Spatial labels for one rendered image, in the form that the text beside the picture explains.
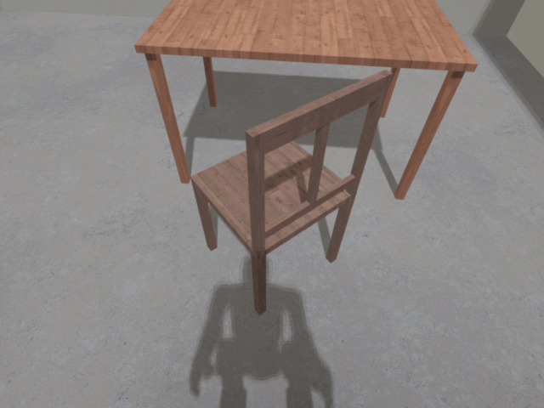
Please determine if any chair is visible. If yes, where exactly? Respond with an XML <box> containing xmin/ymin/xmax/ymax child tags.
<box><xmin>190</xmin><ymin>70</ymin><xmax>393</xmax><ymax>315</ymax></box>

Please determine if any table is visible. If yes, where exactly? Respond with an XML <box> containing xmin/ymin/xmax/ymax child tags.
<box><xmin>134</xmin><ymin>0</ymin><xmax>478</xmax><ymax>200</ymax></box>

